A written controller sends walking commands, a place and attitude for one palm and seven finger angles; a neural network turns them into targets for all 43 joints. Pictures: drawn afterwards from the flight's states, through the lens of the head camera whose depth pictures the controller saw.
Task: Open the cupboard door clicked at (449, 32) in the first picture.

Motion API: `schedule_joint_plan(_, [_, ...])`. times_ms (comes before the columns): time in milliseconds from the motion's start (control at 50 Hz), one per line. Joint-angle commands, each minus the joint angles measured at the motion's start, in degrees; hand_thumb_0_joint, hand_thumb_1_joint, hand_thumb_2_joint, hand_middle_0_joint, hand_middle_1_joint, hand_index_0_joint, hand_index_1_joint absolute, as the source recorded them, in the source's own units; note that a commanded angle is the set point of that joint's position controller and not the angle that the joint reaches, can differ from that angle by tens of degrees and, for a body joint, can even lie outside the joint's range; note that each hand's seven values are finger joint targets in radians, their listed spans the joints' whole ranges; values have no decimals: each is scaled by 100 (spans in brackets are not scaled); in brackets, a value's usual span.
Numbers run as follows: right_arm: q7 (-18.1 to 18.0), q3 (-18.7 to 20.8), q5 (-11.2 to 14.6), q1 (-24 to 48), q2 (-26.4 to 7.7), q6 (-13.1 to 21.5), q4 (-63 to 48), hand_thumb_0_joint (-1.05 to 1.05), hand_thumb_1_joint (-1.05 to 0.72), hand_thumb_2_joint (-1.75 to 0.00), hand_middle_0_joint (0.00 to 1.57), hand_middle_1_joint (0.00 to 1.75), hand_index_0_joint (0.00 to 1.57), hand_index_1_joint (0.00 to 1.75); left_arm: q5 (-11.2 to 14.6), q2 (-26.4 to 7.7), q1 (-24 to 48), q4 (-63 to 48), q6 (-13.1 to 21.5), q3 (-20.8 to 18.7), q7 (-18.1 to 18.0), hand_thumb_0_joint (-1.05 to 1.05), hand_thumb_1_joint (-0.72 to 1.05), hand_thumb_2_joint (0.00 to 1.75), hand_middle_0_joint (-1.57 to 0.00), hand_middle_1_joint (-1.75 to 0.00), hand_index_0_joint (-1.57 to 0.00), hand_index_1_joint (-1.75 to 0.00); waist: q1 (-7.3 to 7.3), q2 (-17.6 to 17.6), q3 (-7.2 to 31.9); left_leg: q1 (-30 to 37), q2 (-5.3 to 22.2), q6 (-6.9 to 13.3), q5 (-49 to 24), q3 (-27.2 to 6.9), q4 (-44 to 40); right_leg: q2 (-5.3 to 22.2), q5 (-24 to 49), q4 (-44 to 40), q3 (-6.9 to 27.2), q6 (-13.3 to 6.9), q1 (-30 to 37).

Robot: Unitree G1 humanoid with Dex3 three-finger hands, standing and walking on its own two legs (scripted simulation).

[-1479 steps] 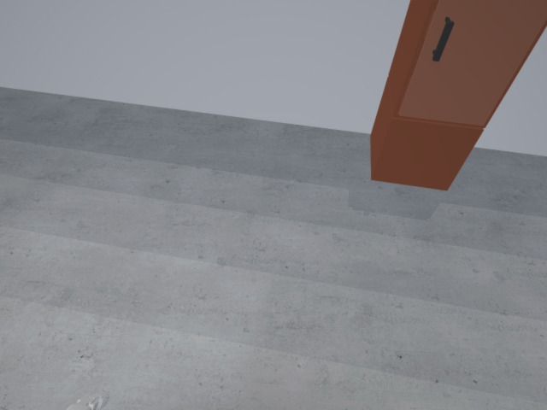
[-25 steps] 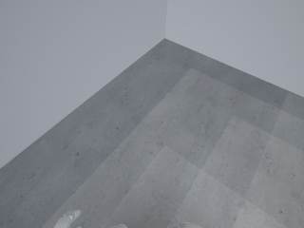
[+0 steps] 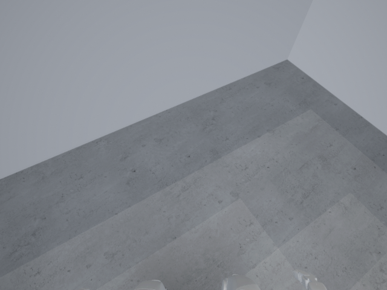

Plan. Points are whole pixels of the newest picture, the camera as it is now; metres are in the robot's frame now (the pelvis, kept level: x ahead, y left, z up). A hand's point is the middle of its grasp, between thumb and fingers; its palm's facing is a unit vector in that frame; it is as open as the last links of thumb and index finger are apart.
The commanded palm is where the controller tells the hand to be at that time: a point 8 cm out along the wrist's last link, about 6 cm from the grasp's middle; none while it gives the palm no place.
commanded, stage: turn to face it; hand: left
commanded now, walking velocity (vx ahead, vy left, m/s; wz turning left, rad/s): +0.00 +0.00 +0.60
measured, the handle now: out of the picture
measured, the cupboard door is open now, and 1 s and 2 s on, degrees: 51 51 51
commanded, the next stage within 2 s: none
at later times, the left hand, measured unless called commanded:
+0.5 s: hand out of the picture +0.04 +0.17 -0.17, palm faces +0.31 -0.92 -0.23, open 7.4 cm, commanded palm none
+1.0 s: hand out of the picture -0.04 +0.12 -0.18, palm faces +0.61 -0.76 -0.23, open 7.4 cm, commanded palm none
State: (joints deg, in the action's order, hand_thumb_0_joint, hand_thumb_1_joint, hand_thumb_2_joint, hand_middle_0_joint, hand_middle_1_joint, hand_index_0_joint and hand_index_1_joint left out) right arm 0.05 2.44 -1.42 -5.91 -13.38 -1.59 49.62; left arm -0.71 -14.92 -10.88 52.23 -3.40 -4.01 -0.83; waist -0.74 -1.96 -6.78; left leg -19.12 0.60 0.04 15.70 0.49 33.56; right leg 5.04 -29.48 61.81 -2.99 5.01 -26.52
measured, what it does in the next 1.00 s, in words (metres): steps on the spot, turning left: right foot, then left foot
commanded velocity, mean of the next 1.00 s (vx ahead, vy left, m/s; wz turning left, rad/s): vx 0.00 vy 0.00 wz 0.60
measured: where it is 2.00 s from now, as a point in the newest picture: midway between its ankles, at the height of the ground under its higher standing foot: outside the picture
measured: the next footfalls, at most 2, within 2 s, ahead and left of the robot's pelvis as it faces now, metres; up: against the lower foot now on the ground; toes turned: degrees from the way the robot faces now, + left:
right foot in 0.14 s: +0.07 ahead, -0.17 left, +0.00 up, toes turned +2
left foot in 0.42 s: +0.02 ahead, +0.09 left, +0.00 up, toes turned +20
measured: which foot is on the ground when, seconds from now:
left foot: down 0.00-0.14, up 0.16-0.40, down 0.42-0.66, up 0.68-0.96, down 0.98-1.00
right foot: up 0.00-0.12, down 0.14-0.40, up 0.42-0.64, down 0.66-0.96, up 0.98-1.00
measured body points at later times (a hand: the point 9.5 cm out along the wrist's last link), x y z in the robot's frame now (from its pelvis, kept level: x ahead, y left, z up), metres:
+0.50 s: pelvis +0.02 -0.05 -0.01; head +0.08 -0.01 +0.44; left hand +0.03 +0.22 -0.16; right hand +0.19 -0.27 -0.14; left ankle -0.02 +0.08 -0.73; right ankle +0.02 -0.18 -0.69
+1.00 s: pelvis +0.04 -0.08 -0.01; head +0.08 -0.03 +0.44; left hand -0.07 +0.16 -0.16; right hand +0.30 -0.21 -0.13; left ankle -0.03 +0.02 -0.73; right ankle +0.08 -0.19 -0.72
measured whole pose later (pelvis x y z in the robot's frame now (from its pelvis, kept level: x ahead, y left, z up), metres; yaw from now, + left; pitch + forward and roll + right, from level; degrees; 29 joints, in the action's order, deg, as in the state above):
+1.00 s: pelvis +0.04 -0.08 -0.01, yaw +38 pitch +2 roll +1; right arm 1.4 3.6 -1.0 -5.3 -13.7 -2.2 49.4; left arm -0.8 -13.5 -13.3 51.0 -2.0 -3.2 -0.5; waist 0.2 -3.0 -5.3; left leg -18.4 0.4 0.8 15.8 2.9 34.1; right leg 8.2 -28.0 45.6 -9.5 3.1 -19.2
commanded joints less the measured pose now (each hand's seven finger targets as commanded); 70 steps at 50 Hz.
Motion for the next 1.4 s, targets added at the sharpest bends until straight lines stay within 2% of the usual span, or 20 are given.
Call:
schedule_joint_plan(0, [-64,374,-34,-153,-1292,22,-308,0,-90,-90,20,30,20,30,0,-407,40,-600,155,-107,50,0,90,90,-20,-30,-20,-30,141,1185,924,542,1229,812,-1778,-1228,-1174,-137,256,-973,75,-58,271])
schedule_joint_plan(80, [-29,424,7,211,-1234,-65,-423,0,-90,-90,20,30,20,30,-8,-484,-586,-487,231,-158,41,0,90,90,-20,-30,-20,-30,-189,1030,896,-497,815,487,-535,-1340,-712,-399,1267,-2997,-114,-143,1763])
schedule_joint_plan(120, [44,346,75,141,-564,-77,-630,0,-90,-90,20,30,20,30,-136,-1344,-717,-558,329,-322,-46,0,90,90,-20,-30,-20,-30,-316,-1633,823,-1685,-444,-245,1601,-18,1526,1872,820,-4868,2403,-994,2198])
schedule_joint_plan(140, [91,352,42,157,-683,-81,-669,0,-90,-90,20,30,20,30,-95,-1403,-518,-672,293,-262,-42,0,90,90,-20,-30,-20,-30,-300,-1386,877,-1251,-193,-154,1966,-204,2822,2277,805,-4963,2353,-1424,1441])
schedule_joint_plan(200, [138,363,47,-52,-561,-170,-426,0,-90,-90,20,30,20,30,-109,-810,273,-829,287,-158,-113,0,90,90,-20,-30,-20,-30,165,-1463,585,-1131,209,-242,1372,-119,3478,1578,1878,-4470,1009,-1227,1006])
schedule_joint_plan(340, [159,199,82,-310,-413,2,-273,0,-90,-90,20,30,20,30,-24,-1039,-337,-505,344,-248,-38,0,90,90,-20,-30,-20,-30,61,-699,1197,382,-109,-229,-26,575,-504,1332,4431,-2769,-151,-701,2047])
schedule_joint_plan(360, [144,286,61,-648,-736,45,-213,0,-90,-90,20,30,20,30,22,-905,-234,-590,320,-237,-19,0,90,90,-20,-30,-20,-30,270,-85,1386,1264,340,-22,-1229,59,-919,1178,3692,-2073,-432,-404,1318])
schedule_joint_plan(380, [103,442,-3,-1037,-1388,85,-182,0,-90,-90,20,30,20,30,50,-499,-153,-823,284,-154,17,0,90,90,-20,-30,-20,-30,455,1659,1486,2084,1898,798,-3487,-2053,-1037,372,544,-829,-670,61,-273])
schedule_joint_plan(400, [60,486,-15,-1394,-1604,31,-78,0,-90,-90,20,30,20,30,-8,-450,350,-1035,233,-39,-15,0,90,90,-20,-30,-20,-30,647,1600,1264,1952,2443,1370,-3994,-2466,-1103,175,-879,-33,-135,34,-788])
schedule_joint_plan(580, [-85,428,-12,-156,-1235,1,-282,0,-90,-90,20,30,20,30,52,-337,-226,-586,237,-108,42,0,90,90,-20,-30,-20,-30,-40,1136,1243,291,966,606,-2094,-1410,-642,-449,964,-2581,-81,-143,1398])
schedule_joint_plan(600, [-66,421,36,42,-1111,-28,-363,0,-90,-90,20,30,20,30,19,-532,-582,-519,277,-157,17,0,90,90,-20,-30,-20,-30,-242,650,1136,-277,668,361,-1177,-1243,-249,-262,1471,-3579,97,-189,2026])
schedule_joint_plan(640, [34,362,70,93,-644,-51,-596,0,-90,-90,20,30,20,30,-97,-1348,-610,-573,328,-282,-66,0,90,90,-20,-30,-20,-30,-337,-1619,856,-1467,-331,-230,2055,-162,2433,2317,1739,-4878,2552,-1317,1994])
schedule_joint_plan(740, [137,281,66,93,-395,-155,-310,0,-90,-90,20,30,20,30,-81,-665,-16,-693,371,-119,-124,0,90,90,-20,-30,-20,-30,57,-1141,698,-1072,113,-347,1314,27,2785,1349,4096,-4043,488,-1237,1763])
schedule_joint_plan(900, [160,221,78,-152,-446,-43,-288,0,-90,-90,20,30,20,30,-30,-956,-318,-440,342,-249,-42,0,90,90,-20,-30,-20,-30,109,-696,1054,686,-68,-166,-96,482,-541,1348,3910,-2922,-211,-727,1752])
schedule_joint_plan(940, [94,482,-12,-917,-1509,31,-211,0,-90,-90,20,30,20,30,43,-433,-135,-791,287,-129,23,0,90,90,-20,-30,-20,-30,565,1895,1362,2283,2148,1024,-3257,-2377,-1176,275,-327,-670,-709,56,-623])
schedule_joint_plan(960, [46,504,-18,-1214,-1725,-23,-109,0,-90,-90,20,30,20,30,-21,-520,240,-980,234,-84,-8,0,90,90,-20,-30,-20,-30,689,1493,1296,1971,2536,1545,-3127,-2606,-1201,176,-945,69,-39,-39,-848])
schedule_joint_plan(1180, [-58,410,35,118,-1132,-36,-388,0,-90,-90,20,30,20,30,16,-522,-548,-523,274,-160,22,0,90,90,-20,-30,-20,-30,-177,860,1098,-202,689,425,-1325,-1383,-416,-326,1444,-3394,2,-172,1978])
schedule_joint_plan(1220, [30,337,88,177,-588,-45,-613,0,-90,-90,20,30,20,30,-113,-1393,-696,-556,343,-313,-56,0,90,90,-20,-30,-20,-30,-327,-1549,896,-1488,-462,-253,1856,-102,1986,2180,1725,-4823,2465,-1205,2276])
schedule_joint_plan(1280, [84,344,51,170,-637,-112,-424,0,-90,-90,20,30,20,30,-68,-840,-93,-690,347,-162,-115,0,90,90,-20,-30,-20,-30,0,-1397,658,-1417,95,-248,1522,-280,3495,1643,3102,-4248,1276,-1405,1724])
schedule_joint_plan(1380, [183,188,102,270,-275,-77,-379,0,-90,-90,20,30,20,30,-95,-976,-303,-574,366,-215,-94,0,90,90,-20,-30,-20,-30,-136,-988,871,-590,-26,-321,1162,444,1212,1465,4508,-3648,226,-1148,2216])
